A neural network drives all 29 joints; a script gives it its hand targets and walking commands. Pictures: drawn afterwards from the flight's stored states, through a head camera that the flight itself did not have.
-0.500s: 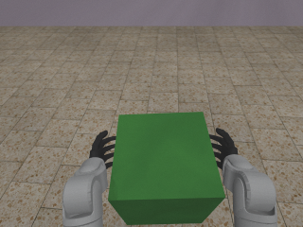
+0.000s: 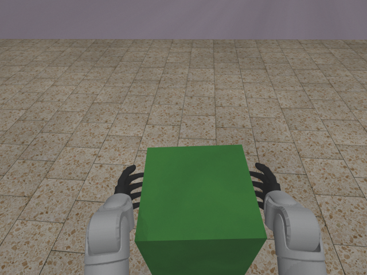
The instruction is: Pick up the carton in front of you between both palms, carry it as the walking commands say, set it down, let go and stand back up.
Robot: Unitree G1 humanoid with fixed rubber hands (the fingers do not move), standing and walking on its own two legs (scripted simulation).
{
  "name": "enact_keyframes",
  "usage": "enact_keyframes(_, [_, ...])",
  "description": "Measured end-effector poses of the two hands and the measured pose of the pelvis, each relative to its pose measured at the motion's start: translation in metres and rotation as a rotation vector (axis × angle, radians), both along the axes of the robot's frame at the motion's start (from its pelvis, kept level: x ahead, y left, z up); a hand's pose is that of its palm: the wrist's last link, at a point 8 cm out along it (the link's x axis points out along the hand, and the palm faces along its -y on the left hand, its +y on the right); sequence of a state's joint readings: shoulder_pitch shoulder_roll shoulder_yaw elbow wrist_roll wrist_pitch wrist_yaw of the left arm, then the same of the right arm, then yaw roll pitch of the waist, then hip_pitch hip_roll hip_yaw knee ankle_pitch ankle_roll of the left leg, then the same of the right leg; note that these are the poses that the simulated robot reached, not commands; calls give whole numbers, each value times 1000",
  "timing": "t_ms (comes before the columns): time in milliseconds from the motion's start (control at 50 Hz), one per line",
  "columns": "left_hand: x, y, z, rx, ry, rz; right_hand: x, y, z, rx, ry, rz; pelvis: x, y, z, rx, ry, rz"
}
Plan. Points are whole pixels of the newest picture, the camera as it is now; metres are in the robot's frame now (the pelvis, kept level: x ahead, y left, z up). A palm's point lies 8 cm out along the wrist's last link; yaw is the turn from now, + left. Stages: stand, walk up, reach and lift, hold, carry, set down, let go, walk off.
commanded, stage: carry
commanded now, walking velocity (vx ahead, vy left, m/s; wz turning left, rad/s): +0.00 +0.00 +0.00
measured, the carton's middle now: (196, 214) +0.26 +0.00 -0.01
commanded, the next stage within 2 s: hold in 0.90 s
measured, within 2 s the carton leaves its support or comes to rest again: neither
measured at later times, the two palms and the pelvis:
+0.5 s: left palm (128, 208) +0.26 +0.15 +0.03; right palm (264, 206) +0.26 -0.15 +0.03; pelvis -0.03 +0.00 +0.00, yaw +0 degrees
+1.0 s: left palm (130, 210) +0.25 +0.14 +0.04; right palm (271, 208) +0.25 -0.16 +0.04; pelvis -0.03 -0.01 +0.01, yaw -1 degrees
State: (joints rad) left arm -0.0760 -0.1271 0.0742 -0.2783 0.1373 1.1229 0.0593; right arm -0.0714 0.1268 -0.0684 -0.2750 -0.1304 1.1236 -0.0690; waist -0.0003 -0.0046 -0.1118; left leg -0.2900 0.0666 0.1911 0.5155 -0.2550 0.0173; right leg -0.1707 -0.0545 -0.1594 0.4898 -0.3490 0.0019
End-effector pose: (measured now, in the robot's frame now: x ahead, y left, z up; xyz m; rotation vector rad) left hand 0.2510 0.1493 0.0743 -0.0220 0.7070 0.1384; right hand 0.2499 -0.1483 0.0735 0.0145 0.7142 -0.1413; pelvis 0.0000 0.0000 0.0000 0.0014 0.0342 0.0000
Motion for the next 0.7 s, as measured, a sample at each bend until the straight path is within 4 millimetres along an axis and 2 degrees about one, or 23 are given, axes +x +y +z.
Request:
enact_keyframes(240, [-5,1,-24,38,6,-22,-4,1,-23,-38,6,26,-18,1,1,-2,-1,3])
enact_keyframes(420, [2,1,-43,58,-9,-36,3,1,-43,-59,-9,41,-27,0,1,-4,-2,4])
enact_keyframes(700, [7,-1,-35,53,-58,-24,8,-1,-35,-51,-58,36,-29,-2,0,-2,2,4])
